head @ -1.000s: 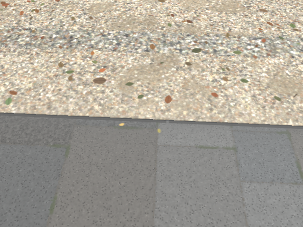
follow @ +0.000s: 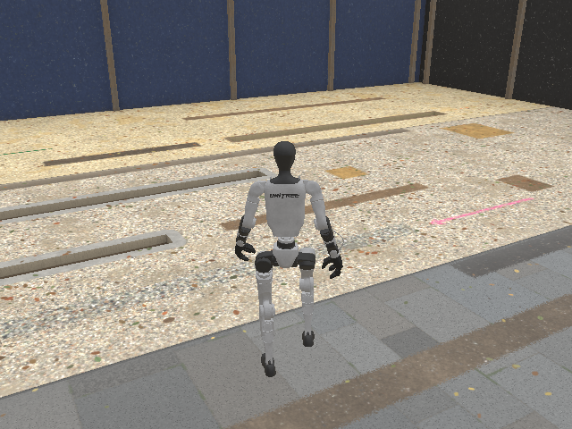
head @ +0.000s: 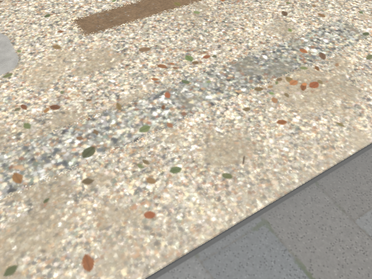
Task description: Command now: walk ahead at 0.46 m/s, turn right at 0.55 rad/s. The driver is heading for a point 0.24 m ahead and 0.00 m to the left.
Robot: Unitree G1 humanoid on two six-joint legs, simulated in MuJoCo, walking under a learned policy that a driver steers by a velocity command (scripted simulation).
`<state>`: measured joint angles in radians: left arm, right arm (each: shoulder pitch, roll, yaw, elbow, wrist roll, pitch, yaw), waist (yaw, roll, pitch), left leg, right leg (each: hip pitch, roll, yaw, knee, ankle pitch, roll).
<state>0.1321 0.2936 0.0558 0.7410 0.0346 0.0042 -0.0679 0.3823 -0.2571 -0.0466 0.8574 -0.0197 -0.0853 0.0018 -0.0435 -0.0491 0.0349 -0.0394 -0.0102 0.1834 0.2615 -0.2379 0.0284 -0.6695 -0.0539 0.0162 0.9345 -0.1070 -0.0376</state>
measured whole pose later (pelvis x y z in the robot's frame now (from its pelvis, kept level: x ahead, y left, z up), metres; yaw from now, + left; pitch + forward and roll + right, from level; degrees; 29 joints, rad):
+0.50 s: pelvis +0.16 -0.04 +0.00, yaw -6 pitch +0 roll +0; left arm 0.22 0.19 0.01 0.89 0.03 -0.03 0.00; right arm 0.24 -0.22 -0.03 0.90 -0.02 0.05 -0.02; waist 0.00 0.04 0.04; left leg -0.38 0.06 -0.01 0.74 -0.35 -0.01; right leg -0.26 0.08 -0.05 0.38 -0.12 -0.10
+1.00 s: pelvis +0.19 -0.01 +0.00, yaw -6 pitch -2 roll +0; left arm 0.27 0.18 0.01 1.11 0.01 -0.01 0.04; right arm 0.28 -0.16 0.00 1.08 -0.01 -0.01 -0.04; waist 0.00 0.01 0.02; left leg -0.12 -0.01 0.03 0.39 -0.24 0.02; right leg -0.17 0.04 -0.02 0.36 -0.16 -0.04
